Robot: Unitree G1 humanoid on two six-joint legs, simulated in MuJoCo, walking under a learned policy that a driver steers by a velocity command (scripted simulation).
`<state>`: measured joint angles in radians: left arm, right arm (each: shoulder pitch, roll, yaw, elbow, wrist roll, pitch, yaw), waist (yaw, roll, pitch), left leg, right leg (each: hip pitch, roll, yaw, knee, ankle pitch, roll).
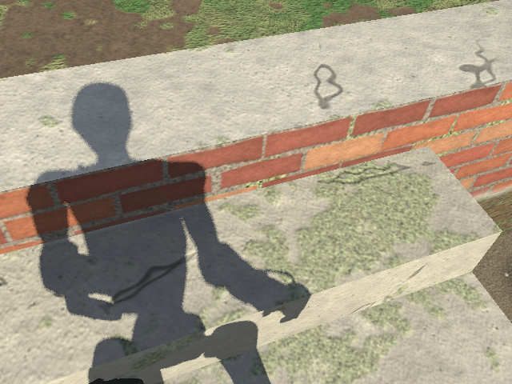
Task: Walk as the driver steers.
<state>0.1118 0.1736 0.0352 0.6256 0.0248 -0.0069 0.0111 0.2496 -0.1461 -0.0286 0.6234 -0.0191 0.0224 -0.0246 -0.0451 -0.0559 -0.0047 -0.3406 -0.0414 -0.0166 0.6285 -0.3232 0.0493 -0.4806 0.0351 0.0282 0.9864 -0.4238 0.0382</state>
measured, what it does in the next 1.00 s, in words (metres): steps on the spot, turning left: right foot, then left foot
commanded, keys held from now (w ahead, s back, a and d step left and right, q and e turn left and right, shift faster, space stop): q+shift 0.60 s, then shift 0.02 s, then e+shift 0.38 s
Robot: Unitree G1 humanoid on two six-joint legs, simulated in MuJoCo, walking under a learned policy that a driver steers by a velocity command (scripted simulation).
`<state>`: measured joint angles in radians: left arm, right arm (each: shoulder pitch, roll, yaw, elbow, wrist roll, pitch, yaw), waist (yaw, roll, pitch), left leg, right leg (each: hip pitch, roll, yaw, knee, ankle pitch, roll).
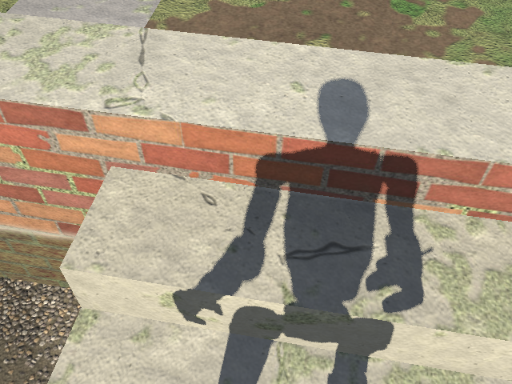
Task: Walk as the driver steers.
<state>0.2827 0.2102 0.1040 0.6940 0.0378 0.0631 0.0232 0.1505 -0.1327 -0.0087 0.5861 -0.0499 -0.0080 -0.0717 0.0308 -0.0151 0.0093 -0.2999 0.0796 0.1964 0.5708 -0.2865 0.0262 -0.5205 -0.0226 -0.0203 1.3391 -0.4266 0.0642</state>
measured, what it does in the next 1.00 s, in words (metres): climbs, turning right: right foot, then left foot 0.18 m higher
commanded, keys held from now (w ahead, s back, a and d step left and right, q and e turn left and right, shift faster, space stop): e+shift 0.18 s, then w+e+shift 0.38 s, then w+q+shift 0.44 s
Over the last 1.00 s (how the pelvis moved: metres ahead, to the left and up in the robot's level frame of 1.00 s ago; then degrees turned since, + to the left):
-0.05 -0.01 0.00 27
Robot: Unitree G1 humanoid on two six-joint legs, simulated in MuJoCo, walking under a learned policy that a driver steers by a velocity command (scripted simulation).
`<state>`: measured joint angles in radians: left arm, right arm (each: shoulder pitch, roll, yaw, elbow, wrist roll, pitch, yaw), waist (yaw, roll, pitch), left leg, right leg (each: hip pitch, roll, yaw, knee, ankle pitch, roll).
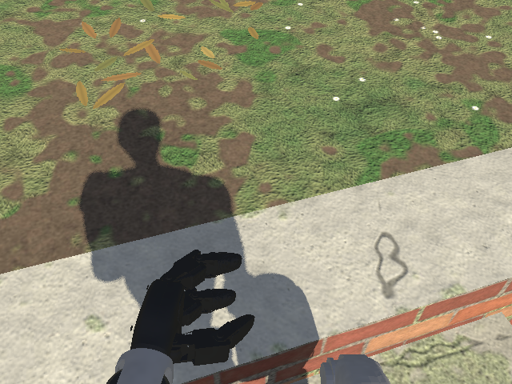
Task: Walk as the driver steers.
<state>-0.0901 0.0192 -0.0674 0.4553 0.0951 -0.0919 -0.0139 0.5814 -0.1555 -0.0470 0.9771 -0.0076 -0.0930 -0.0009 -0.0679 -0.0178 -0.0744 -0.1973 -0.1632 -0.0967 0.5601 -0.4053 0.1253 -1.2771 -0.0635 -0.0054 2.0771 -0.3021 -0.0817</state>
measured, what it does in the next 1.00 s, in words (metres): climbs, turning left: right foot 0.17 m higher, then left foot 0.18 m higher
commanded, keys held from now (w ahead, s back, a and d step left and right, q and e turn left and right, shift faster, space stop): w+q+shift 0.58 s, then w+e+shift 0.42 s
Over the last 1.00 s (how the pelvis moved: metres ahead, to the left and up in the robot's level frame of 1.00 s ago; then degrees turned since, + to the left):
0.39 -0.11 0.17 -23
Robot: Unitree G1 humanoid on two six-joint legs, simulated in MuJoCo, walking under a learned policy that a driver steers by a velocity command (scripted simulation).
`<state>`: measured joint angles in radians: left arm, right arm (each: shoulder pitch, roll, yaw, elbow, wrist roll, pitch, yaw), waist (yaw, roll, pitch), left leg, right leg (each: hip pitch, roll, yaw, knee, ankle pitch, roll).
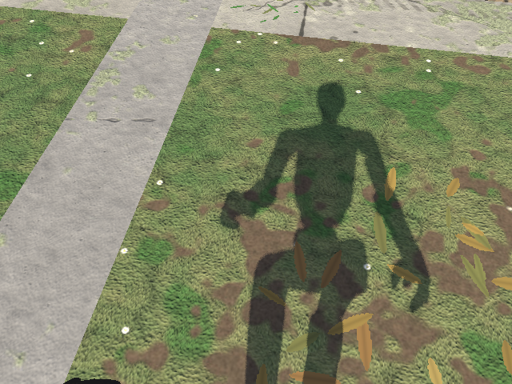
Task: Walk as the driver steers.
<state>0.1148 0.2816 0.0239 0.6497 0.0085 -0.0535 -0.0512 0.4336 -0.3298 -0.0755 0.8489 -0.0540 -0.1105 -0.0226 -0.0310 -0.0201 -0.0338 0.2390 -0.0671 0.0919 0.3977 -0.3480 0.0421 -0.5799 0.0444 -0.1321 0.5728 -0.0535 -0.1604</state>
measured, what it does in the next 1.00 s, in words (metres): walks ahead, turning right: left foot, then right foot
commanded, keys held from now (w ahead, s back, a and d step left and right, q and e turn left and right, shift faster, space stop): w+e+shift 0.66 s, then w+shift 0.04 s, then w+q+shift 0.02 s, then q+shift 0.28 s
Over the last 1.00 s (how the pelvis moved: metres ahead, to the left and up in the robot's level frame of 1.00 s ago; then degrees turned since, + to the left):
0.89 0.27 0.34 26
